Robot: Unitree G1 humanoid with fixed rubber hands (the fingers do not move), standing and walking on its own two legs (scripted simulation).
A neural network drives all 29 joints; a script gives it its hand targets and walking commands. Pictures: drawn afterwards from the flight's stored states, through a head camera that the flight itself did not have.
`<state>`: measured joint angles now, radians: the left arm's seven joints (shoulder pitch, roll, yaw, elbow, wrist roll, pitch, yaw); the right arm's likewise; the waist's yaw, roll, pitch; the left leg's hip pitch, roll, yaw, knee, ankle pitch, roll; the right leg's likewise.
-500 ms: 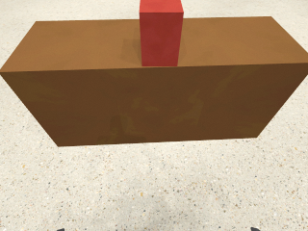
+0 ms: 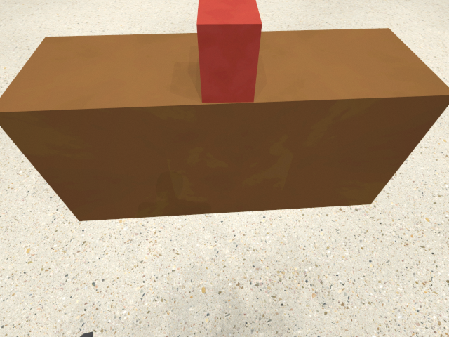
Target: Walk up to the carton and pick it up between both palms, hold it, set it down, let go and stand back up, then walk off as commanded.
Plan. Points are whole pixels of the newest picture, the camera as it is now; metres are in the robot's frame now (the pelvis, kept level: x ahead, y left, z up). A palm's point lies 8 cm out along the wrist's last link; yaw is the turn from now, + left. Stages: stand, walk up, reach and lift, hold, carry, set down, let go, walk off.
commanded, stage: stand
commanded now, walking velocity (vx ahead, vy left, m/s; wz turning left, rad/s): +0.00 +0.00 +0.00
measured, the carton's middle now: (227, 51) +0.90 +0.03 +0.04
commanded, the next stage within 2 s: none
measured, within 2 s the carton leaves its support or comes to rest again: neither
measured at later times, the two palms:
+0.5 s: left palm out of the picture +0.08 +0.28 -0.12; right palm out of the picture +0.08 -0.29 -0.12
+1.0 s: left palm out of the picture +0.07 +0.28 -0.12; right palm out of the picture +0.07 -0.29 -0.13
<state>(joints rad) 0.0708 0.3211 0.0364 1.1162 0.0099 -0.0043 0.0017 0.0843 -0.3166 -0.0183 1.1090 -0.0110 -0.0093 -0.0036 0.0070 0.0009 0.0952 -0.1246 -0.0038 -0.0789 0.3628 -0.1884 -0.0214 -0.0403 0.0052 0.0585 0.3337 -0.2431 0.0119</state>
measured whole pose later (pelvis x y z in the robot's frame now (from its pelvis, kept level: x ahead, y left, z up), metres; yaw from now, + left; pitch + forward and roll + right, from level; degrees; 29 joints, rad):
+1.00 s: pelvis -0.01 -0.01 +0.00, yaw +0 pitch -3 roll +0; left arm 0.10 0.32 0.03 1.10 0.01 -0.01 0.00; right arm 0.10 -0.32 -0.02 1.10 -0.01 -0.01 0.00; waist 0.00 0.01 0.10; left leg -0.11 0.02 -0.07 0.35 -0.18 -0.04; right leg -0.04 0.02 0.05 0.33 -0.24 0.00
